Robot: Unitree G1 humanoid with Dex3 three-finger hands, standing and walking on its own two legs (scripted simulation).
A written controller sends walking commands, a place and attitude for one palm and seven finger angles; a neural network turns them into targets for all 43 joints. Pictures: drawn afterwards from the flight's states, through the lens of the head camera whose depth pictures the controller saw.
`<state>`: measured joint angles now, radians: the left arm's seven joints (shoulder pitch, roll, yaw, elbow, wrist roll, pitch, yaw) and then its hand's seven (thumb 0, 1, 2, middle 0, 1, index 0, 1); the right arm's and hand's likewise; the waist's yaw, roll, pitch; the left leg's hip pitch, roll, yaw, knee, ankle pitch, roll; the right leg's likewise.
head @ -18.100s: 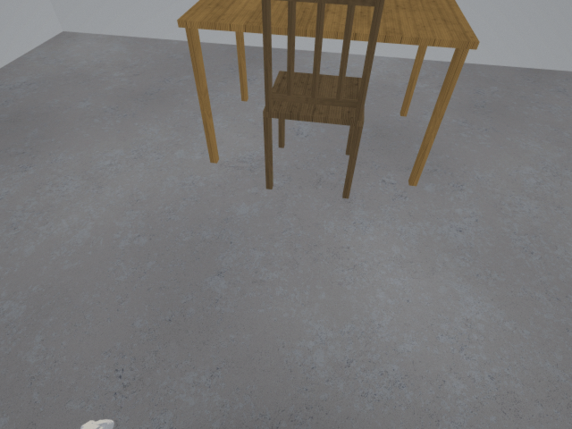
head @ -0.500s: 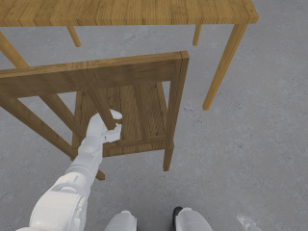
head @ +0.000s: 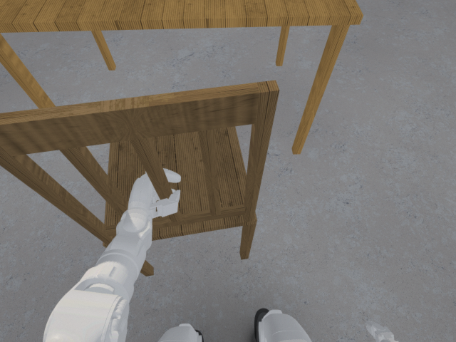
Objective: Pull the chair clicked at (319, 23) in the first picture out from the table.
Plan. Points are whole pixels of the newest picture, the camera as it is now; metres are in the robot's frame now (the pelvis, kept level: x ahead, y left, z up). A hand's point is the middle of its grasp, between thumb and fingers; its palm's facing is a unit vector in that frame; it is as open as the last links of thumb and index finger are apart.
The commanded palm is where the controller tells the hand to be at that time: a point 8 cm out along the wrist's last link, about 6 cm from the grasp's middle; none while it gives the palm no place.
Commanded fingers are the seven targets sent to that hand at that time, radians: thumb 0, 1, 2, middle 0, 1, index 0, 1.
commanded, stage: step backward, pulling the chair out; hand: left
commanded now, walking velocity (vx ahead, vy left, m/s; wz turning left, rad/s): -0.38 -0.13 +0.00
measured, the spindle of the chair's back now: (162, 187) +0.40 +0.13 -0.04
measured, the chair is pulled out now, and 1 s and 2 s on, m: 0.41 0.55 0.55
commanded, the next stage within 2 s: stop walking, hand still on the chair in 0.48 s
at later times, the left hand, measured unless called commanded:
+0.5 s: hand (166, 250) +0.28 +0.11 -0.05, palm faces -0.04 -0.98 -0.18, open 5.7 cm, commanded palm +0.28 +0.16 -0.05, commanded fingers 0.00 0.90 0.90 -0.50 -1.45 -0.50 -1.45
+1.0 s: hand (163, 273) +0.24 +0.11 -0.05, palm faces -0.02 -0.98 -0.18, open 5.7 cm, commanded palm +0.22 +0.16 -0.04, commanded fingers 0.00 0.90 0.90 -0.50 -1.45 -0.50 -1.45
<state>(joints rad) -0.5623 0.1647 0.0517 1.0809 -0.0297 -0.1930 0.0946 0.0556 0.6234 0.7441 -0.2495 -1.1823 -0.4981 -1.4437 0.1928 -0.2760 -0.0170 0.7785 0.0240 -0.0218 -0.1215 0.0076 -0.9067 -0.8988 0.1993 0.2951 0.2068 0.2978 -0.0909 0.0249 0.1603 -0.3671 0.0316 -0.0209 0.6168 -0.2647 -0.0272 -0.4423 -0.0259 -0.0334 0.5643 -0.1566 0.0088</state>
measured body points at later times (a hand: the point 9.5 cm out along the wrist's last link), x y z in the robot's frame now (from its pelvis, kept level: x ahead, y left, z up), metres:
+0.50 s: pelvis -0.09 +0.00 +0.00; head -0.02 -0.01 +0.44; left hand +0.28 +0.17 -0.04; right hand -0.01 -0.28 -0.13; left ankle -0.01 +0.13 -0.72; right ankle -0.01 -0.14 -0.72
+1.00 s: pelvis -0.07 -0.01 +0.01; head -0.03 -0.02 +0.46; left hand +0.23 +0.17 -0.04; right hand +0.02 -0.26 -0.12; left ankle -0.05 +0.12 -0.72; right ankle -0.01 -0.14 -0.72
